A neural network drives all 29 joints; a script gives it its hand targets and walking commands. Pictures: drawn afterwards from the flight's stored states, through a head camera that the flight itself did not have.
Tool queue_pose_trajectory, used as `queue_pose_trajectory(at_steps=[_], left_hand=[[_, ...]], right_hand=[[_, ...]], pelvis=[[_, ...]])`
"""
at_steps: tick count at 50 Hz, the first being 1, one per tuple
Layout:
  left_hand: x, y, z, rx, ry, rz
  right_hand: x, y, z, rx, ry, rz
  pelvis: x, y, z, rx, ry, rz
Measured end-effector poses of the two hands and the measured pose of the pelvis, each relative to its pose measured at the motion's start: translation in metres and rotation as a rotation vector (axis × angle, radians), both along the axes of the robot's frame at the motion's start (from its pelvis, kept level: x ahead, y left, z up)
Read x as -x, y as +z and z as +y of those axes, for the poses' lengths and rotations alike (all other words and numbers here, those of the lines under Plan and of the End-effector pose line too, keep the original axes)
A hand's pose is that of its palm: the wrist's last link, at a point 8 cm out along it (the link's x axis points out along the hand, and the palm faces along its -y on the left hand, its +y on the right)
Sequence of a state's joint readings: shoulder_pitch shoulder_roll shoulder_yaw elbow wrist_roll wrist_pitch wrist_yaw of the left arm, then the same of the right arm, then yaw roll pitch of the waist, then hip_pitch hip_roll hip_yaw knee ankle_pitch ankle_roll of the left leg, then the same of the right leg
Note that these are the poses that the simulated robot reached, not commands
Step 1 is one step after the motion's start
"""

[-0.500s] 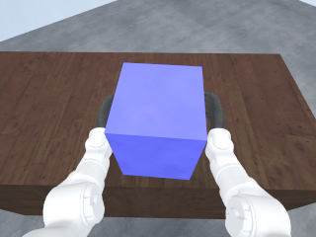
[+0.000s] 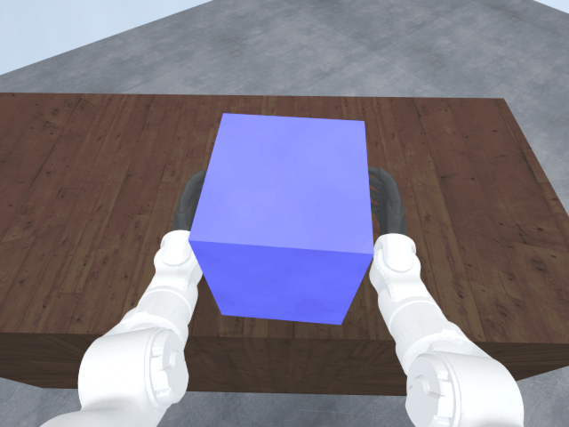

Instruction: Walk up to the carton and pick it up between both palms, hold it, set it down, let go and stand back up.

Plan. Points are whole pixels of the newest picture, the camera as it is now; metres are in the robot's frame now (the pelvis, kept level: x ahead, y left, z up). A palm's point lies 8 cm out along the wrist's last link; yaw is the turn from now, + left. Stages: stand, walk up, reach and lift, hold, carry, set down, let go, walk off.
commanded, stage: reach and lift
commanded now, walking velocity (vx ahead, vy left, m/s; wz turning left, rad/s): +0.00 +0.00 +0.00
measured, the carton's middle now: (286, 227) +0.42 +0.03 +0.01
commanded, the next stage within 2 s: none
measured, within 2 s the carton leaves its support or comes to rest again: leaves its support in 0.22 s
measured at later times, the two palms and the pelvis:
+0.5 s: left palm (186, 233) +0.39 +0.17 +0.04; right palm (394, 238) +0.38 -0.12 +0.05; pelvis -0.01 +0.00 +0.00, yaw +0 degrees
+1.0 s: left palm (190, 238) +0.38 +0.17 +0.04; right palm (399, 242) +0.38 -0.13 +0.05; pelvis -0.02 +0.00 +0.00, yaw +0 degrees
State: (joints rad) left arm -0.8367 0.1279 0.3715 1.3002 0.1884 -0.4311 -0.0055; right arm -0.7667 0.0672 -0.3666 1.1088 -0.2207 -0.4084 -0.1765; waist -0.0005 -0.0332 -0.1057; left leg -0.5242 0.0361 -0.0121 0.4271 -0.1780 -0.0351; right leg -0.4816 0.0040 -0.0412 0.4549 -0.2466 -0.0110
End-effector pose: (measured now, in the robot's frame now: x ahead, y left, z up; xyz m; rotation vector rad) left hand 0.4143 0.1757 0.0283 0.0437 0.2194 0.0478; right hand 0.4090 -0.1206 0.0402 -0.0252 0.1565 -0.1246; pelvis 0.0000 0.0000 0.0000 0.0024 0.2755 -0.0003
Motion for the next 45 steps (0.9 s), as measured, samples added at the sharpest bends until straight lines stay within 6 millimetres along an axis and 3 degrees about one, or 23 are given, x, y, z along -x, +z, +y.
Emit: queue_pose_trajectory(at_steps=[10,28,45], left_hand=[[0.006,0.005,0.000,-0.020,-0.008,-0.046],[0.027,0.011,-0.005,-0.045,-0.004,-0.112],[0.030,0.010,-0.007,-0.024,0.007,-0.104]], right_hand=[[0.010,0.002,0.001,-0.010,-0.013,-0.064],[0.032,0.008,-0.002,-0.005,-0.021,-0.133],[0.033,0.010,-0.003,0.021,-0.016,-0.115]], pelvis=[[0.000,0.000,0.000,0.000,0.000,0.001],[0.017,0.001,-0.001,-0.001,0.000,-0.016],[0.018,0.001,-0.001,-0.001,0.000,-0.017]])
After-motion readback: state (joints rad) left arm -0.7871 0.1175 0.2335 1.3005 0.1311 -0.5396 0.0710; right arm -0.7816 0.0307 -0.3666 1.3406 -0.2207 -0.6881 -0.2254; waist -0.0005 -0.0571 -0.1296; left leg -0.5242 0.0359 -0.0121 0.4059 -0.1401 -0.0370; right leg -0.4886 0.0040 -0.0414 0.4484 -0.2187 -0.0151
